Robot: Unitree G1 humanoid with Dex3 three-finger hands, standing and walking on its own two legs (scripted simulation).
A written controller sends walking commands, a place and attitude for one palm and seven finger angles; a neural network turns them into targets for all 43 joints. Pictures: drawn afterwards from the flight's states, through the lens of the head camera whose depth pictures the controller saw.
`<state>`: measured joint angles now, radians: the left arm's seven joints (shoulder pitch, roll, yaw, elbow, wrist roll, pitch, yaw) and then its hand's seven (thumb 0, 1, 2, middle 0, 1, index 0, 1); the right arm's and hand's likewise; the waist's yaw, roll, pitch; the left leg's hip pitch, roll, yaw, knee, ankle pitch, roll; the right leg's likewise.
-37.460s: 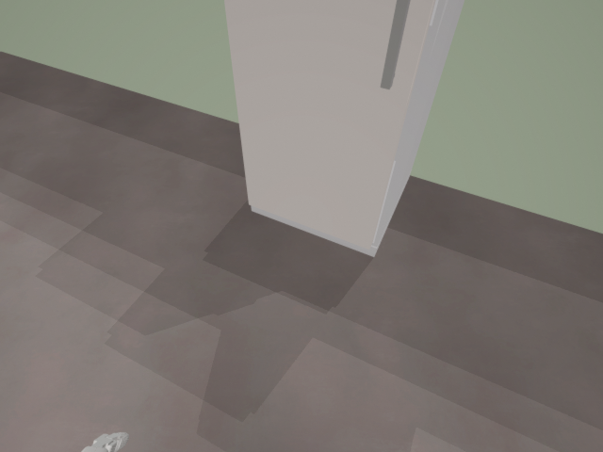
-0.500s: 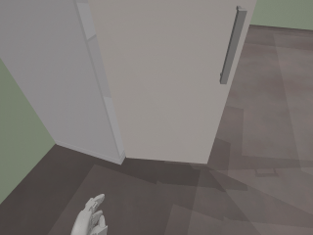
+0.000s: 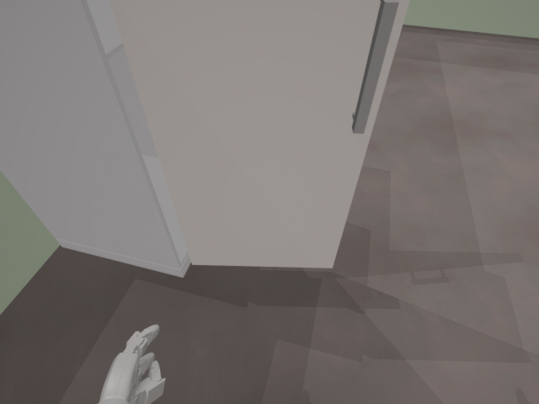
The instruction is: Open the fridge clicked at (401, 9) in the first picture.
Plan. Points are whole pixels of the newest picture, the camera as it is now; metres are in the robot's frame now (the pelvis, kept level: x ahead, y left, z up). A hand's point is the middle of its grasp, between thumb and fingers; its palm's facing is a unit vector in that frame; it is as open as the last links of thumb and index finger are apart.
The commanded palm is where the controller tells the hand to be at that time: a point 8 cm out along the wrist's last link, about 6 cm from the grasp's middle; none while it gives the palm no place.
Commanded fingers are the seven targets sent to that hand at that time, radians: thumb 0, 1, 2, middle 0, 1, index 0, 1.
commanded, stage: stop stepping back and stand still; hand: right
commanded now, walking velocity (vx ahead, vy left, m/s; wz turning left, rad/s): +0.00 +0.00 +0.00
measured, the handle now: (369, 69) +0.72 -0.16 +0.17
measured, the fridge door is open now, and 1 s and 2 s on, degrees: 76 76 76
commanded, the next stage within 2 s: let the arm hang, fingers relaxed in 0.66 s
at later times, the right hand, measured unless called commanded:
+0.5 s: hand out of the picture +0.22 -0.29 +0.17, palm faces +0.40 +0.80 -0.44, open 7.4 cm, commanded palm +0.16 -0.33 +0.18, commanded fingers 0.00 -0.90 -0.90 0.20 0.30 0.20 0.30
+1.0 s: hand out of the picture +0.10 -0.24 -0.13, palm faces -0.05 +0.95 -0.30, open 7.4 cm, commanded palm none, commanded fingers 0.00 -0.90 -0.90 0.20 0.30 0.20 0.30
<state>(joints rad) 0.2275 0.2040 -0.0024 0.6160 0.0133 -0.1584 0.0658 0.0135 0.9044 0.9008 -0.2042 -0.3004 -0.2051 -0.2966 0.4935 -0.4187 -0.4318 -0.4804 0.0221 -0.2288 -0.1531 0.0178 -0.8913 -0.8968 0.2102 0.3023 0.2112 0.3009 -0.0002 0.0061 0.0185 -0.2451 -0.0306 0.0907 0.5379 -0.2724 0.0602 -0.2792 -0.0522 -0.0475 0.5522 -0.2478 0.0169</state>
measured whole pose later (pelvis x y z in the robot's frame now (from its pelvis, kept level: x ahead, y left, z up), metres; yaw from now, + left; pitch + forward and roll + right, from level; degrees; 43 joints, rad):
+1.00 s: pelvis -0.02 -0.04 -0.01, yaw -1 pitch +0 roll +0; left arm 0.15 0.31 0.00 0.82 0.03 -0.01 -0.01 0.01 0.90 0.90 -0.21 -0.30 -0.21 -0.30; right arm 0.26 -0.25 0.00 0.65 -0.03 0.06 0.01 0.01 -0.91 -0.90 0.20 0.30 0.20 0.30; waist 0.03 -0.04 0.02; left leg -0.34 0.04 0.06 0.62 -0.28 0.01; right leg -0.36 0.01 -0.07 0.59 -0.24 -0.04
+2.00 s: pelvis +0.02 -0.04 +0.01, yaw +0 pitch -1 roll +0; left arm 0.13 0.29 0.01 1.11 0.02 -0.01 0.01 0.00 0.91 0.90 -0.21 -0.30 -0.21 -0.30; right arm 0.13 -0.26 -0.01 1.12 -0.01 -0.01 0.00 0.01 -0.91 -0.90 0.20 0.30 0.20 0.30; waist 0.01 0.00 0.04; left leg -0.14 0.01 0.07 0.35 -0.20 0.01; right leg -0.17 0.01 -0.07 0.36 -0.17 -0.03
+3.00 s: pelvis +0.04 -0.01 +0.02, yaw +0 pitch -1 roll +0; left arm 0.12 0.31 0.00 1.13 0.02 0.00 0.02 0.01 0.91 0.90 -0.21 -0.30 -0.21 -0.30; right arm 0.12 -0.30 -0.01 1.14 -0.01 -0.02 0.00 0.01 -0.91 -0.90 0.20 0.30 0.20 0.30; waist 0.01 -0.01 0.04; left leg -0.08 -0.02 0.07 0.29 -0.19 0.04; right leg -0.11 -0.02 -0.06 0.31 -0.17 0.00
